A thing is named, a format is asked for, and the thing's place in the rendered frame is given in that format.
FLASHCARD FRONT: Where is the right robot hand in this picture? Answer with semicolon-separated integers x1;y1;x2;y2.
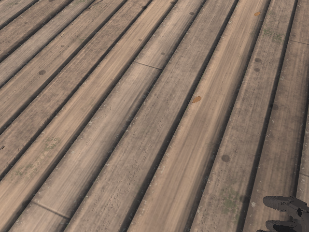
256;195;309;232

